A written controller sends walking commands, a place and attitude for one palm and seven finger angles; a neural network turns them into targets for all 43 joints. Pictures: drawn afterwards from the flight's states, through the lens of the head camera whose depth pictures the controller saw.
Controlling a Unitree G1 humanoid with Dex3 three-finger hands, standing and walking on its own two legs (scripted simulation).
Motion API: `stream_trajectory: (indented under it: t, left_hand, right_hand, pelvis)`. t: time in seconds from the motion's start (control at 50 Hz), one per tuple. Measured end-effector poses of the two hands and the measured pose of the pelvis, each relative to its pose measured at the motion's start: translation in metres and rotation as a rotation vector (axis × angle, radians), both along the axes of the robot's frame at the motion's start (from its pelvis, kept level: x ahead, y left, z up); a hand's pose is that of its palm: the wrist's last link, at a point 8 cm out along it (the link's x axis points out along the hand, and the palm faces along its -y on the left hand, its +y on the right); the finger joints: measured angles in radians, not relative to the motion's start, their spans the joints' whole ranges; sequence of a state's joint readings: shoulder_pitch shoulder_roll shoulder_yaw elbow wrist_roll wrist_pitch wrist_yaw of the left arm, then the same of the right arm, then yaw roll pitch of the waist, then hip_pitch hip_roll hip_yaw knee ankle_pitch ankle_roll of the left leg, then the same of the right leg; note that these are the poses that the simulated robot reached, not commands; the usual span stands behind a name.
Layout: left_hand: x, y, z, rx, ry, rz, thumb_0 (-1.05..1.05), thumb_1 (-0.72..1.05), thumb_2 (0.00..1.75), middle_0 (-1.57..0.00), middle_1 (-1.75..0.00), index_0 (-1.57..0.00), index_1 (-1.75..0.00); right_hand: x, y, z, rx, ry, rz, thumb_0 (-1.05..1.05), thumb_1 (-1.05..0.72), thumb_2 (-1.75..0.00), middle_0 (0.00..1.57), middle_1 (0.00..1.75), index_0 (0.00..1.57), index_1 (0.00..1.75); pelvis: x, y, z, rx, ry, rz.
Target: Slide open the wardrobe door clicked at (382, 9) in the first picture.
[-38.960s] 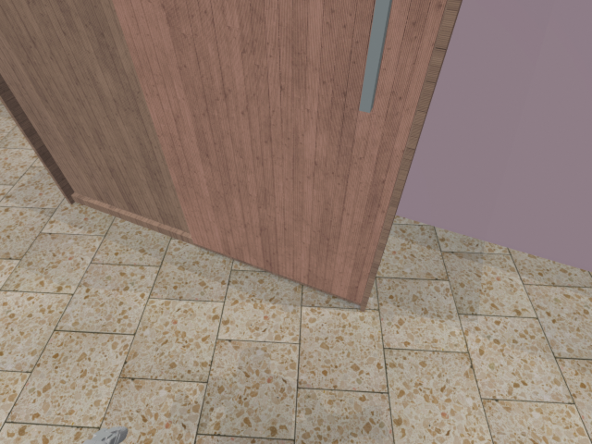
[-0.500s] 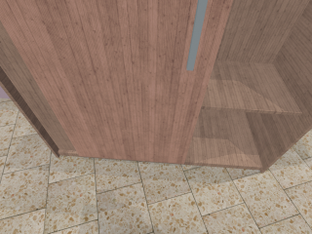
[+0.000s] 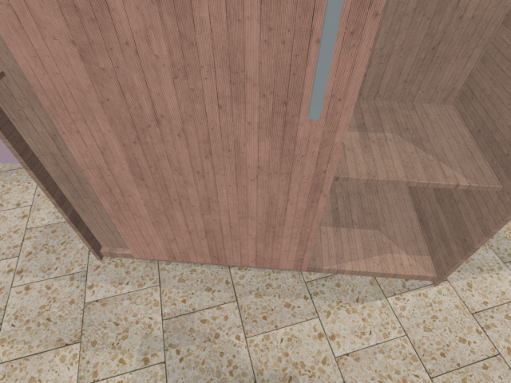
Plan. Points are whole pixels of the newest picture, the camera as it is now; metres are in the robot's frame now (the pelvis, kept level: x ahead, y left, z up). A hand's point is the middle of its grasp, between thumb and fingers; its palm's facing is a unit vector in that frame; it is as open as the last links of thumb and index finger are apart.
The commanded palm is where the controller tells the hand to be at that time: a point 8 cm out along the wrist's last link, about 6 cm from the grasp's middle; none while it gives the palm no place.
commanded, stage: look to check the result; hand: right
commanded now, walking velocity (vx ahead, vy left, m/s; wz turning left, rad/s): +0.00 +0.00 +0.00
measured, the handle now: (324, 48) +0.63 -0.08 +0.22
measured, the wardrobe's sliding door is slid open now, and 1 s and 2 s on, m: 0.55 0.55 0.55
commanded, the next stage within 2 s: stand and wait in 0.46 s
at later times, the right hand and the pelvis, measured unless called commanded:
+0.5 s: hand out of the picture +0.09 -0.22 -0.16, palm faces -0.01 +0.95 -0.30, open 7.4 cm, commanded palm none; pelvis +0.02 +0.01 +0.00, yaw +0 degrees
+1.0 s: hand out of the picture +0.10 -0.21 -0.16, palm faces -0.02 +0.95 -0.30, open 7.4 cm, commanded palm none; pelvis +0.03 +0.02 +0.00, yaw +0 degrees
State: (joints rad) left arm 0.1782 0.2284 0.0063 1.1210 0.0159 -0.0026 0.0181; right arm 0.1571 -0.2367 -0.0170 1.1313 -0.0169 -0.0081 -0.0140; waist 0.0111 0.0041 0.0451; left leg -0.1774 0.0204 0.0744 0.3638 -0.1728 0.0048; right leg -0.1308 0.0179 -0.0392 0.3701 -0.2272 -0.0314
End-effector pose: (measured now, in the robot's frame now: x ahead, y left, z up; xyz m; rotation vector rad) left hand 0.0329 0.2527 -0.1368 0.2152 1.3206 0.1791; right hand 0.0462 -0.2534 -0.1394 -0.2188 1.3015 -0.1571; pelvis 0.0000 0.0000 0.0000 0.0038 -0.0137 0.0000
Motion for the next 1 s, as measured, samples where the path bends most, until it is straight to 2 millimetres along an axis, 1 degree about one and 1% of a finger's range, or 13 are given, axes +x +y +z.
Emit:
stream_trajectory:
  t: [0.12, 0.24, 0.44, 0.56, 0.64, 0.74, 1.0]
  left_hand:
    - [0.010, 0.009, 0.002, 0.013, 0.000, -0.014, 0.00, 0.91, 0.90, -0.20, -0.30, -0.20, -0.30]
    - [0.023, 0.017, 0.004, 0.026, -0.010, -0.027, 0.00, 0.91, 0.90, -0.20, -0.30, -0.20, -0.30]
    - [0.045, 0.029, 0.010, 0.046, -0.047, -0.040, 0.00, 0.91, 0.90, -0.20, -0.30, -0.21, -0.30]
    - [0.054, 0.034, 0.012, 0.053, -0.063, -0.044, 0.00, 0.91, 0.90, -0.20, -0.30, -0.21, -0.30]
    - [0.056, 0.036, 0.013, 0.054, -0.063, -0.045, 0.00, 0.91, 0.90, -0.20, -0.30, -0.21, -0.30]
    - [0.056, 0.038, 0.012, 0.054, -0.054, -0.041, 0.00, 0.91, 0.90, -0.20, -0.30, -0.21, -0.30]
    - [0.050, 0.041, 0.010, 0.053, -0.028, -0.026, 0.00, 0.91, 0.90, -0.20, -0.30, -0.21, -0.30]
  right_hand:
    - [-0.001, -0.009, 0.004, -0.025, 0.016, -0.007, 0.00, -0.91, -0.90, 0.20, 0.30, 0.20, 0.30]
    - [0.005, -0.013, 0.007, -0.041, 0.016, -0.005, 0.00, -0.91, -0.90, 0.20, 0.30, 0.20, 0.30]
    - [0.030, -0.013, 0.011, -0.050, -0.030, 0.008, 0.00, -0.91, -0.90, 0.20, 0.30, 0.20, 0.30]
    - [0.045, -0.012, 0.014, -0.053, -0.062, 0.019, 0.00, -0.91, -0.90, 0.20, 0.30, 0.20, 0.30]
    - [0.052, -0.011, 0.015, -0.055, -0.071, 0.024, 0.00, -0.91, -0.90, 0.20, 0.30, 0.20, 0.30]
    - [0.056, -0.009, 0.015, -0.056, -0.069, 0.027, 0.00, -0.91, -0.90, 0.20, 0.30, 0.20, 0.30]
    - [0.053, -0.004, 0.013, -0.054, -0.048, 0.023, 0.00, -0.91, -0.90, 0.20, 0.30, 0.20, 0.30]
  pelvis:
    - [0.004, 0.002, 0.001, 0.000, 0.001, -0.003]
    - [0.008, 0.004, 0.002, 0.000, 0.004, -0.005]
    - [0.016, 0.008, 0.003, -0.001, 0.006, -0.007]
    - [0.020, 0.011, 0.003, -0.001, 0.006, -0.007]
    - [0.023, 0.012, 0.003, -0.001, 0.008, -0.007]
    - [0.026, 0.014, 0.003, -0.001, 0.011, -0.005]
    - [0.030, 0.018, 0.003, 0.000, 0.009, -0.002]
